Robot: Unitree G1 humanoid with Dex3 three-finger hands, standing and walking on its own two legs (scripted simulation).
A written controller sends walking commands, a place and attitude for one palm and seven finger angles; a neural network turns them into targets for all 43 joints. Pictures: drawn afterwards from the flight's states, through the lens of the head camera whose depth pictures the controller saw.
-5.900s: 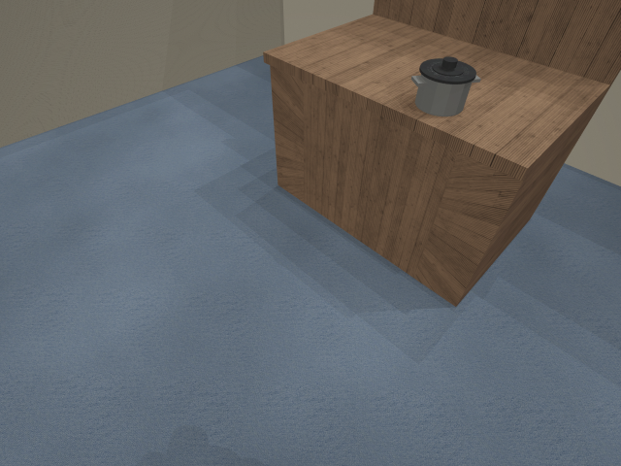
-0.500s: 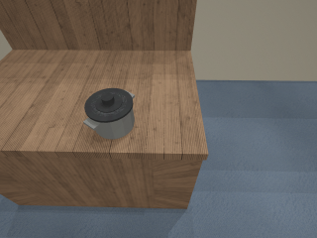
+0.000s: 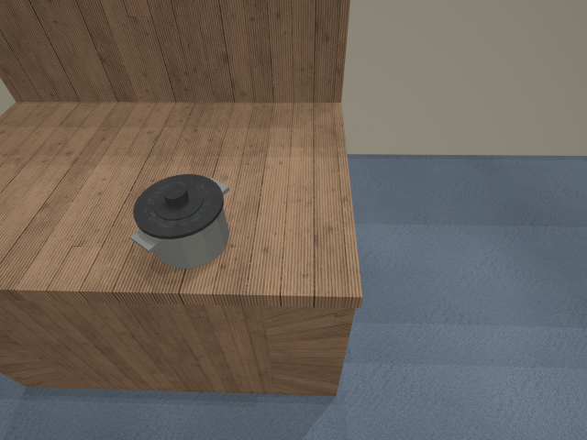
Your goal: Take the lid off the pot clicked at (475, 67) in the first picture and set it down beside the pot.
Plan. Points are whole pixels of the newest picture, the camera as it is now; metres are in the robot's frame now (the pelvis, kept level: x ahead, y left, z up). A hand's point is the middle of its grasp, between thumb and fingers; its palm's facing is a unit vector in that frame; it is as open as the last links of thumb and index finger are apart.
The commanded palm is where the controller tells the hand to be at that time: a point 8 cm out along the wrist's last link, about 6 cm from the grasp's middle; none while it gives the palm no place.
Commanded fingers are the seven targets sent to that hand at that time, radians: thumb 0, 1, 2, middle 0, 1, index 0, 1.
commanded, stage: come to a stop and stand still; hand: left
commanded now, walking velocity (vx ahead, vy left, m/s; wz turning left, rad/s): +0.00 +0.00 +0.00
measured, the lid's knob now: (176, 194) +0.50 +0.24 +0.04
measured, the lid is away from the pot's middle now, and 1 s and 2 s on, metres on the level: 0.00 0.00 0.00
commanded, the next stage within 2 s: look again from close up in 0.40 s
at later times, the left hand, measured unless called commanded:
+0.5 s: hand out of the picture -0.01 +0.18 -0.17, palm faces +0.07 -0.98 -0.18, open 7.4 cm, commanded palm none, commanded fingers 0.00 0.90 0.90 -0.20 -0.30 -0.20 -0.30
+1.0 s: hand out of the picture +0.10 +0.25 -0.17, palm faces -0.01 -0.97 -0.26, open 7.4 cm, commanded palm none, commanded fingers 0.00 0.90 0.90 -0.20 -0.30 -0.20 -0.30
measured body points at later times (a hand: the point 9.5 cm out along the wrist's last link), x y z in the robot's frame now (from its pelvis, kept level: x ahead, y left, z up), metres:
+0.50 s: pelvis +0.02 +0.02 +0.00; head +0.02 +0.01 +0.45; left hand -0.01 +0.23 -0.16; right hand +0.02 -0.20 -0.16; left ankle +0.02 +0.18 -0.74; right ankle -0.03 -0.07 -0.74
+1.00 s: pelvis +0.03 +0.06 -0.01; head +0.06 +0.05 +0.44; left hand +0.10 +0.30 -0.15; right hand +0.06 -0.17 -0.17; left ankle +0.02 +0.18 -0.74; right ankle -0.03 -0.07 -0.74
